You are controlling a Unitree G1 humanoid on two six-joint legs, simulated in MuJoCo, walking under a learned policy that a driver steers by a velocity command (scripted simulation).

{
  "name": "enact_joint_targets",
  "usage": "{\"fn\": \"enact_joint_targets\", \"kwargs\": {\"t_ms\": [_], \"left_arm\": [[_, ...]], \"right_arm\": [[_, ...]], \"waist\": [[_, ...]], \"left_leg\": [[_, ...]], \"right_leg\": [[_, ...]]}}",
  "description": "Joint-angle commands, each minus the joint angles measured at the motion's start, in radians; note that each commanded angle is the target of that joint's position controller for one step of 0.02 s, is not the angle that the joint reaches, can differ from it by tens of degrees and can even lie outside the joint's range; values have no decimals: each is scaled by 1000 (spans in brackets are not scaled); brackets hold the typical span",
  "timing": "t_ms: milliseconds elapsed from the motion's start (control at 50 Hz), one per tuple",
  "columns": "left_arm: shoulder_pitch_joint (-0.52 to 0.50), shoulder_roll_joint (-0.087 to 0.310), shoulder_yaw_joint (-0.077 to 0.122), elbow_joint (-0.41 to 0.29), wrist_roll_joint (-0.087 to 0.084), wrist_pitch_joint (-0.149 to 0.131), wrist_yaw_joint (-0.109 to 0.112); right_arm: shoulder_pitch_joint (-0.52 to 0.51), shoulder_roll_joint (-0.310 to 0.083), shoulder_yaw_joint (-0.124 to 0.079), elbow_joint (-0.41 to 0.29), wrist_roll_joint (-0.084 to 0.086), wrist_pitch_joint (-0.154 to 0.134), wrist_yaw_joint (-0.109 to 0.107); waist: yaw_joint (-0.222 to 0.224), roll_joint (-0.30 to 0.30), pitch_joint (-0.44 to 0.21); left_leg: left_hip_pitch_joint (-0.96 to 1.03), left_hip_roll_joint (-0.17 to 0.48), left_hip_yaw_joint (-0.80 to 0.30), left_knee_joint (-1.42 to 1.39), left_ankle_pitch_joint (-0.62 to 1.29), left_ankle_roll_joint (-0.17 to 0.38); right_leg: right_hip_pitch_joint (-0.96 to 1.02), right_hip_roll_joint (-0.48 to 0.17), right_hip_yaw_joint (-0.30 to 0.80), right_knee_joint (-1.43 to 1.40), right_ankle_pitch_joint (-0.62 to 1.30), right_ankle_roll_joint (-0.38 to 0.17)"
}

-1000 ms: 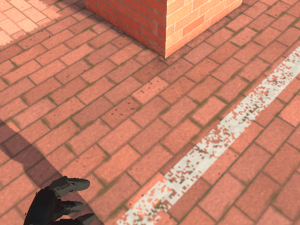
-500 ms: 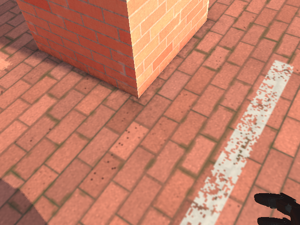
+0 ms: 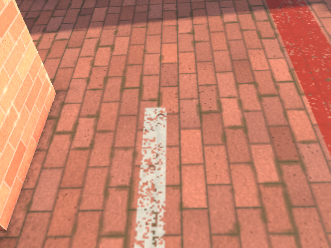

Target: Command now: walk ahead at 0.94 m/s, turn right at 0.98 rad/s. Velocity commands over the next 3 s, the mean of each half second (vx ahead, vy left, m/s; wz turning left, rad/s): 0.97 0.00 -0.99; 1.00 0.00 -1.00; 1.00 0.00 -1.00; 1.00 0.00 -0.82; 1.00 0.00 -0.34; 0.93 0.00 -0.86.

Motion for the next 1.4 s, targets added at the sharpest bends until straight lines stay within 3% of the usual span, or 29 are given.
{"fn": "enact_joint_targets", "kwargs": {"t_ms": [20,40,100,260,300,340,360,380,400,420,460,560,680,740,800,820,840,860,900,960,1040,1160,1200,1220,1240,1260,1280,1320,1400], "left_arm": [[370,247,74,55,2,-12,48],[321,211,66,51,6,-17,53],[224,140,35,38,-11,-46,50],[282,174,56,117,-32,-88,44],[245,201,63,123,-34,-87,48],[183,249,73,124,-14,-85,41],[161,160,49,112,1,-95,40],[222,-24,3,60,-24,-94,37],[259,33,-8,49,-29,-89,41],[214,90,3,85,-7,-71,40],[122,95,6,92,21,-45,14],[-44,-5,-31,1,22,2,-30],[-264,-2,-52,-83,15,-3,-66],[-183,25,-41,-43,7,-11,-49],[356,148,32,123,-1,-16,2],[326,197,74,134,-37,0,32],[187,305,78,76,5,13,31],[267,299,87,52,19,22,39],[233,200,70,110,2,-7,55],[159,133,37,108,-8,-58,65],[195,135,41,123,-5,-85,45],[261,180,61,159,-23,-82,42],[210,245,74,155,-12,-81,39],[157,207,63,141,-3,-93,35],[163,17,17,98,-11,-102,40],[258,33,-2,54,-42,-95,47],[180,103,5,91,-7,-74,53],[85,99,9,90,16,-49,22],[-20,-11,-25,4,21,-5,-22]], "right_arm": [[-271,-79,14,-242,-4,-60,14],[-224,-82,17,-206,-5,-62,12],[-190,-88,19,-185,-13,-20,21],[-463,-36,50,-273,35,-23,20],[-351,-72,34,-241,38,-24,2],[20,-154,-10,-150,45,-25,-38],[235,-211,-36,-107,26,-28,-64],[226,-276,-45,-104,-20,-38,-63],[45,-226,-41,-142,-12,-37,-48],[-85,-119,-21,-171,-4,-34,-43],[-82,-51,-6,-129,-1,-36,-38],[7,6,14,-3,36,-87,-10],[51,-61,7,42,27,-108,-22],[89,-143,-7,42,33,-83,-40],[-37,-194,-23,-10,24,-34,-42],[-66,-143,-22,-20,22,-30,-27],[29,-33,10,-123,16,-47,-16],[-46,-83,13,-182,32,-75,-18],[-135,-80,26,-183,24,-93,-22],[-100,-60,36,-151,-24,-36,-21],[-342,9,64,-250,3,-27,-1],[-377,-44,51,-272,28,-39,-8],[-102,-131,10,-205,35,-47,-34],[125,-190,-18,-154,27,-49,-57],[258,-250,-35,-123,-14,-55,-71],[115,-270,-43,-145,-16,-52,-55],[-30,-144,-26,-178,-7,-46,-47],[-69,-51,-3,-142,-5,-43,-39],[27,8,16,-18,32,-80,-13]], "waist": [[168,-182,1],[112,-109,41],[31,-111,75],[77,-102,109],[22,-98,42],[-176,-82,-144],[-256,-20,-250],[-148,328,-307],[-51,380,-275],[-25,208,-134],[-19,3,-9],[19,6,122],[26,-41,218],[91,33,115],[336,57,-133],[286,-127,-101],[83,-270,-142],[157,-138,-283],[75,35,12],[-27,59,82],[32,-2,147],[73,-71,57],[-87,-68,-104],[-204,-57,-203],[-190,204,-300],[-61,407,-378],[-55,184,-192],[-36,-13,-18],[12,23,85]], "left_leg": [[-834,-115,-134,359,56,32],[-742,-76,-139,271,113,31],[-568,-72,-135,130,151,8],[-325,-187,-116,-397,536,30],[-111,-233,-119,-456,487,59],[309,-239,-94,-410,328,75],[539,-94,-237,-401,51,86],[650,170,-708,-622,-386,116],[528,213,-1035,-812,-477,146],[373,184,-879,-803,-472,175],[182,112,-581,-786,-146,178],[82,57,-159,-861,297,124],[94,-11,163,-936,767,87],[246,16,191,-747,1450,73],[64,53,136,-44,1462,105],[-198,-137,120,344,487,74],[-565,-229,21,649,-35,26],[-677,-228,-174,672,14,29],[-649,-126,-203,414,92,34],[-451,-70,-194,219,45,-6],[-346,-91,-134,-142,324,-23],[-107,-209,-136,-472,513,45],[212,-237,-138,-472,359,65],[461,-153,-193,-433,215,81],[683,138,-530,-514,-120,117],[660,282,-1044,-740,-269,191],[481,214,-919,-777,-387,194],[257,129,-590,-764,-76,179],[134,89,-259,-817,288,132]], "right_leg": [[689,-277,726,-524,-86,-214],[564,-230,612,-515,-34,-186],[354,-125,487,-585,57,-182],[331,-106,451,-631,592,-143],[363,-94,438,-523,844,-90],[269,-47,414,-91,999,-42],[115,21,368,249,752,-28],[-159,148,300,572,-134,-20],[-246,100,265,656,-59,-36],[-248,19,222,644,52,-31],[-209,-53,181,576,104,-13],[-313,-125,147,513,196,1],[-209,-69,-61,75,387,-43],[-28,47,-140,-5,325,-89],[573,103,-28,-94,176,-159],[731,38,136,-175,97,-177],[884,-188,629,-230,256,-313],[953,-265,879,-431,19,-408],[606,-218,783,-555,36,-316],[276,-87,561,-551,249,-268],[81,9,477,-611,332,-224],[292,-18,503,-471,762,-110],[285,2,482,-121,936,-57],[145,48,438,157,819,-37],[-113,146,336,521,-55,-27],[-274,135,255,665,-107,-19],[-311,36,223,666,22,-21],[-281,-38,176,593,99,-5],[-336,-113,159,550,125,-3]]}}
